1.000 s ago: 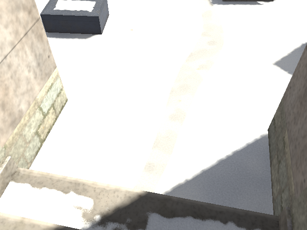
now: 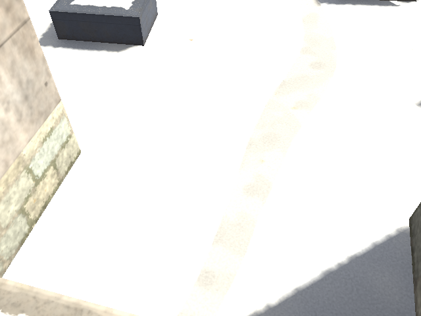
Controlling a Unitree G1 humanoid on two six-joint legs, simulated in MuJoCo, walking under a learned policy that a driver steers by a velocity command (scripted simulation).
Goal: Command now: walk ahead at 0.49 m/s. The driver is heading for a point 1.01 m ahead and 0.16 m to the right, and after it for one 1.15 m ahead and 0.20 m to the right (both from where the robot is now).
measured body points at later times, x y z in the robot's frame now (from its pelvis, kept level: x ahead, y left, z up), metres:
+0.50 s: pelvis +0.32 +0.09 -0.13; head +0.33 +0.09 +0.32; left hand +0.35 +0.33 -0.28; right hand +0.31 -0.16 -0.28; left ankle +0.30 +0.17 -0.86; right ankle +0.35 -0.06 -0.78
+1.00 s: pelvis +0.65 +0.01 -0.29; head +0.69 +0.01 +0.16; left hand +0.79 +0.24 -0.43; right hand +0.64 -0.25 -0.42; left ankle +0.57 +0.18 -0.80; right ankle +0.68 -0.08 -1.01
